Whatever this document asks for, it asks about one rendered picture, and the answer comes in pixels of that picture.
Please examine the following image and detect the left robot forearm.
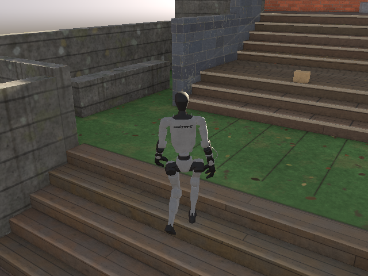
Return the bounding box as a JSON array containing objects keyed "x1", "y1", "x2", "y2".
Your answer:
[{"x1": 155, "y1": 140, "x2": 164, "y2": 159}]

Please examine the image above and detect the right robot foot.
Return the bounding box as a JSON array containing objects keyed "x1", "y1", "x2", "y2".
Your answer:
[{"x1": 188, "y1": 210, "x2": 197, "y2": 223}]

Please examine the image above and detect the left robot upper arm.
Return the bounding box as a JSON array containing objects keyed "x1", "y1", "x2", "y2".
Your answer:
[{"x1": 158, "y1": 117, "x2": 171, "y2": 148}]

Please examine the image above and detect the robot right hand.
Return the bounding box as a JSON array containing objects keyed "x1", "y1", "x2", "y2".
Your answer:
[{"x1": 204, "y1": 164, "x2": 216, "y2": 179}]

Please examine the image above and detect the right robot upper arm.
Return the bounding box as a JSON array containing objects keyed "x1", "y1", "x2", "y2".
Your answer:
[{"x1": 195, "y1": 116, "x2": 210, "y2": 148}]

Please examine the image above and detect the robot left hand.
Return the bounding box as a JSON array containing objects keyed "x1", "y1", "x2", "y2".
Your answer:
[{"x1": 155, "y1": 156, "x2": 168, "y2": 167}]

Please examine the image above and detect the right robot shin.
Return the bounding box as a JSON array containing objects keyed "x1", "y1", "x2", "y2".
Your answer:
[{"x1": 190, "y1": 178, "x2": 200, "y2": 215}]

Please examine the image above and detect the right robot forearm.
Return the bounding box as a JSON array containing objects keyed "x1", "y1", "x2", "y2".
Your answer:
[{"x1": 204, "y1": 139, "x2": 214, "y2": 166}]

